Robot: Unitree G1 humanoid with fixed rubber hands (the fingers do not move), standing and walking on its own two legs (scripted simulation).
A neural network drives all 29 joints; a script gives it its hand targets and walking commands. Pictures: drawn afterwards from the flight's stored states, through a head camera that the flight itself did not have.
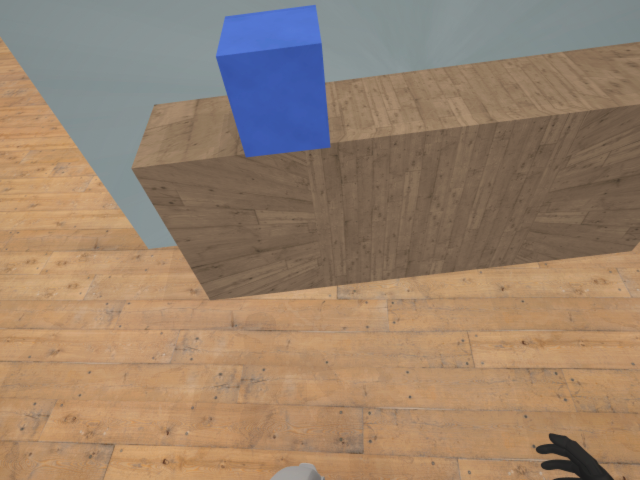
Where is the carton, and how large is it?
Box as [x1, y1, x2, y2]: [216, 5, 330, 156]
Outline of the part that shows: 315,5 225,16 216,53 216,58 246,156 330,147 321,42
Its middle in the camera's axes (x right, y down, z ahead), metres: -0.09 -0.37 +0.92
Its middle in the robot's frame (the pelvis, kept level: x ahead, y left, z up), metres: +0.95 +0.11 +0.01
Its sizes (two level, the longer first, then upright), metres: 0.210 0.200 0.250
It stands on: a pedestal, 0.65 m high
